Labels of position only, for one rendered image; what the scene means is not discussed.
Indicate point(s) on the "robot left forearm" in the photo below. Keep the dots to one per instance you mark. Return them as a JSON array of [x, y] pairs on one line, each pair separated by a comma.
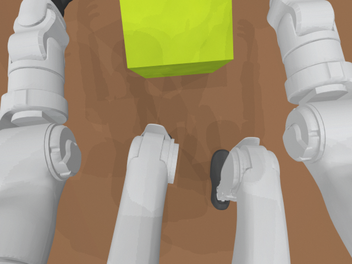
[[36, 65]]

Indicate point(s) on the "carton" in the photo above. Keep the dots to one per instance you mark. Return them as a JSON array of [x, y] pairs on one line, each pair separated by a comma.
[[177, 37]]

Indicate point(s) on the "robot right shin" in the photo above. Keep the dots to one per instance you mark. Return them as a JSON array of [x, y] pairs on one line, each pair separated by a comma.
[[223, 193]]

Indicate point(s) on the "right robot upper arm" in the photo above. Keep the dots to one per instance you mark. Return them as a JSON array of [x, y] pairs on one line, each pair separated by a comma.
[[320, 135]]

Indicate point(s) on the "right robot thigh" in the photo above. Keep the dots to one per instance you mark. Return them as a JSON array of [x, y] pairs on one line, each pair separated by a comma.
[[261, 229]]

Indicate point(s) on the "left robot upper arm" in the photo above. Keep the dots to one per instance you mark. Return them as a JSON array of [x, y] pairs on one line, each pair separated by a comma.
[[35, 163]]

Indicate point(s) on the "robot right forearm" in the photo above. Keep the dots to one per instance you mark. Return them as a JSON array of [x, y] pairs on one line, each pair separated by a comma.
[[311, 52]]

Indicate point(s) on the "robot left hand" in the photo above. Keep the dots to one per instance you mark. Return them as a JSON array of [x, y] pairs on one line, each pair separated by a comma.
[[61, 5]]

